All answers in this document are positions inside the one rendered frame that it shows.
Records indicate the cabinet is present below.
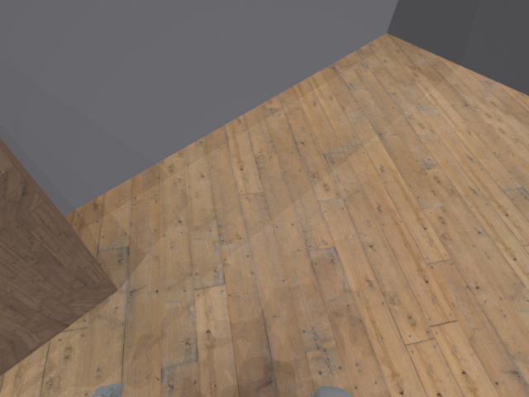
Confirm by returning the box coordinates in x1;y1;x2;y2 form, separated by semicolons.
0;138;118;376

